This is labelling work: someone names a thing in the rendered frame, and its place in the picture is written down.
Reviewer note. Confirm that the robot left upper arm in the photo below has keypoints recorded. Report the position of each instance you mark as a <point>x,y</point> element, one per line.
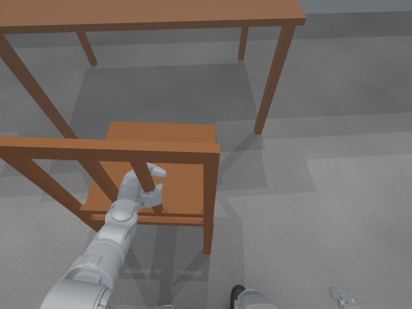
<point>74,294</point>

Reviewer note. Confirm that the chair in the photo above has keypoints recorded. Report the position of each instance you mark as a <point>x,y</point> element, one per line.
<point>187,152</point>

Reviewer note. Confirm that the robot right foot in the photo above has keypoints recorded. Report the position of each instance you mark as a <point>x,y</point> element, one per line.
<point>234,294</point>

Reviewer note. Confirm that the left robot forearm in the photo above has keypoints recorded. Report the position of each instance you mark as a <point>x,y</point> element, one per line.
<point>107,251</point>

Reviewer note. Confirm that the left robot hand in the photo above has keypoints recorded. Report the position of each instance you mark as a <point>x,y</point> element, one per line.
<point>130,188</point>

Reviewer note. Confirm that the right robot shin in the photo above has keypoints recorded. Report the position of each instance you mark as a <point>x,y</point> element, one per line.
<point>247,290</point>

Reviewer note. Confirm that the table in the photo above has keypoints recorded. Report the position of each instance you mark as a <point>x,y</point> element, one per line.
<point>80,16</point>

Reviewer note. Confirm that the right robot hand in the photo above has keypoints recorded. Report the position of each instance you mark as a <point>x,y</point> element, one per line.
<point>344,300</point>

